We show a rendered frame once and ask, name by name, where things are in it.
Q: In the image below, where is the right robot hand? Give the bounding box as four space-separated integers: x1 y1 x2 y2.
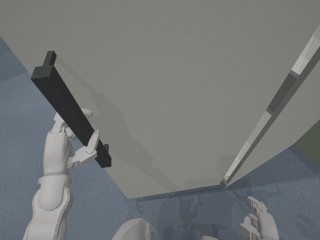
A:
240 196 280 240

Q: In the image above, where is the left robot hand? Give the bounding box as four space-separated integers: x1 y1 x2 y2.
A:
43 108 100 176

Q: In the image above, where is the fridge door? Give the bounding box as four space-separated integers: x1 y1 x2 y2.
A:
0 0 320 199

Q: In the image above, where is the robot left thigh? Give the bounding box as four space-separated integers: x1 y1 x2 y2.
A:
112 218 151 240

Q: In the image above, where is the robot left forearm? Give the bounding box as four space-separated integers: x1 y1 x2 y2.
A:
22 174 74 240

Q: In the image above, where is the handle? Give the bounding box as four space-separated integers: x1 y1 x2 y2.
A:
31 50 112 168

